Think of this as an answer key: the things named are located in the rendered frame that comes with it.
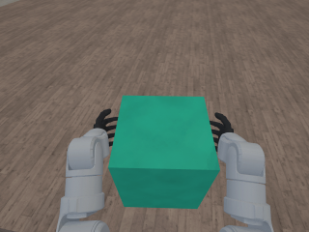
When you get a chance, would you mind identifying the robot left forearm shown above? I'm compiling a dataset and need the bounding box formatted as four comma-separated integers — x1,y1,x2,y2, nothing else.
56,128,110,232

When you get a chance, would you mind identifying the carton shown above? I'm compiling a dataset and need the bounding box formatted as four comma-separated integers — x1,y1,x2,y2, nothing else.
108,95,220,209

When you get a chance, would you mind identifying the robot right hand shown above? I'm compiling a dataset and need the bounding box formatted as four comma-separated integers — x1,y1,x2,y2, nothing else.
210,112,234,152

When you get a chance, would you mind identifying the robot right forearm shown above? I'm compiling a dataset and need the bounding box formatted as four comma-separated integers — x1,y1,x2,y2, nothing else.
217,132,274,232

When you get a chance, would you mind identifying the robot left hand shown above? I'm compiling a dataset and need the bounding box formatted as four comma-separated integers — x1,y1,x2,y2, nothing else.
93,108,119,147

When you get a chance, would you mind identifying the robot left upper arm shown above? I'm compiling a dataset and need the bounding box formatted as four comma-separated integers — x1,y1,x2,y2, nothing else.
59,220,110,232

